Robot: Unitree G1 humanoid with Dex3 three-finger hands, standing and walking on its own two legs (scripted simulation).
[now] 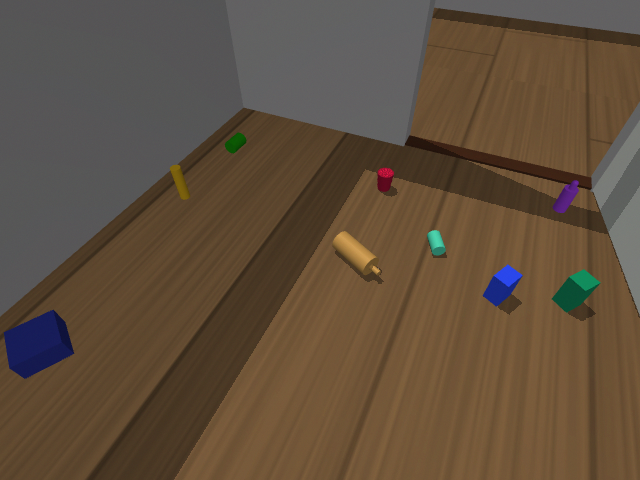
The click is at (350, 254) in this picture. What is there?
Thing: lying bottle
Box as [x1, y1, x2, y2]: [332, 231, 380, 275]
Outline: 339,233 333,240 333,247 363,274 367,274 372,271 377,275 380,272 375,266 377,264 378,258 346,231
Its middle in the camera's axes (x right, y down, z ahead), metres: +0.16 +0.07 +1.57
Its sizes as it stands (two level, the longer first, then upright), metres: 0.232 0.089 0.089
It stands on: the floor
